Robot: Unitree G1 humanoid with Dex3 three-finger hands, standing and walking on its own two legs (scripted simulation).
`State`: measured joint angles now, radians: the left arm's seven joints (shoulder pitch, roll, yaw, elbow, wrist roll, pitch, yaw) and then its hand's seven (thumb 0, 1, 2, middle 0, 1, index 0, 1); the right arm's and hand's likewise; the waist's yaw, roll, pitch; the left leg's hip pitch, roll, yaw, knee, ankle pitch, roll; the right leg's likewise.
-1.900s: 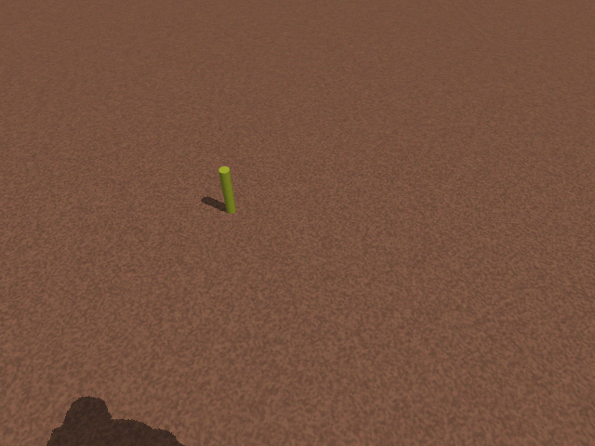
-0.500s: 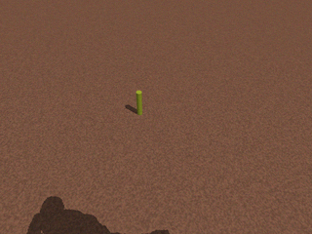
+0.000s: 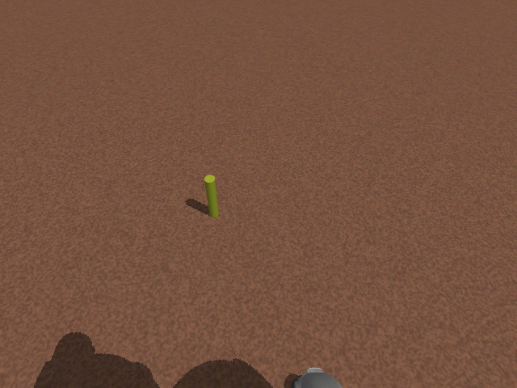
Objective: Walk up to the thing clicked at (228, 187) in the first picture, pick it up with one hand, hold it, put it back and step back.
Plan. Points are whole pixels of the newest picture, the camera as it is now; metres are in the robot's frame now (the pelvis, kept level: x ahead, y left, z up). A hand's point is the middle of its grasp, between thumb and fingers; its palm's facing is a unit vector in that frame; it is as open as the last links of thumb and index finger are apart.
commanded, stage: walk up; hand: left
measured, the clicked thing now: (212, 197) +1.00 +0.18 -0.65
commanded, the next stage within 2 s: none
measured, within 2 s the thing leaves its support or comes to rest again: neither
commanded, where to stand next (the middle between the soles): +0.69 -0.05 m, yaw +2 degrees
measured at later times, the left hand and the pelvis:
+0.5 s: hand (129, 328) +0.27 +0.24 -0.14, palm faces +0.03 -0.94 -0.34, open 7.4 cm; pelvis +0.23 -0.04 -0.01, yaw +3 degrees
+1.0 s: hand (159, 232) +0.47 +0.21 -0.13, palm faces -0.02 -0.90 -0.43, open 7.4 cm; pelvis +0.42 -0.08 -0.02, yaw +1 degrees
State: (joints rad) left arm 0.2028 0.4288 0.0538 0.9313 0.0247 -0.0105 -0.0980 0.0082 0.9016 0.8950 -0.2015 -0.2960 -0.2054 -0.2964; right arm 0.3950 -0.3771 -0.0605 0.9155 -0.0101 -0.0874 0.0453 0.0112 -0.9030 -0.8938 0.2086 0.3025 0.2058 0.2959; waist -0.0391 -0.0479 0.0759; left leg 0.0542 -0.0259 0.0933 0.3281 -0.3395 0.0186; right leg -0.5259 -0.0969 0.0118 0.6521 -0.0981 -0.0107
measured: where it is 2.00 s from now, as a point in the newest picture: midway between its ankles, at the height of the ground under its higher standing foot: (267, 283)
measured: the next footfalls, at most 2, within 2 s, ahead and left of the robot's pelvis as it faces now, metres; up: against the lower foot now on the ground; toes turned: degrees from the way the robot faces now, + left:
right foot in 0.08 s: +0.22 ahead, -0.14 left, +0.00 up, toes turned -3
left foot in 0.54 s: +0.41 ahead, +0.10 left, +0.00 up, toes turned +7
